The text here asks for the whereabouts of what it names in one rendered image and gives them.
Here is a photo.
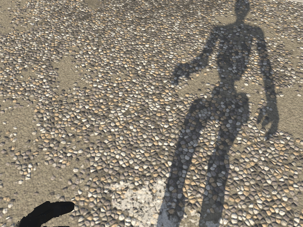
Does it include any robot left hand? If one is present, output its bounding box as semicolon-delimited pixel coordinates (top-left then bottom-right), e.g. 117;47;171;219
17;201;75;227

